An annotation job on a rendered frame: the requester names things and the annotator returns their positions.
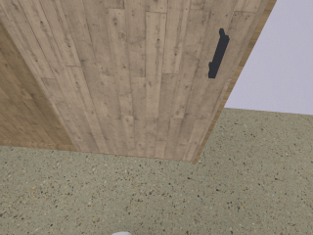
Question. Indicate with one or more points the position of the handle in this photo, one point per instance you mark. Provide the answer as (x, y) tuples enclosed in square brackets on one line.
[(219, 53)]

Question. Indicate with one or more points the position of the wardrobe door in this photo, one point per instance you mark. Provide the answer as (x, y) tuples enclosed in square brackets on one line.
[(130, 77), (25, 112)]

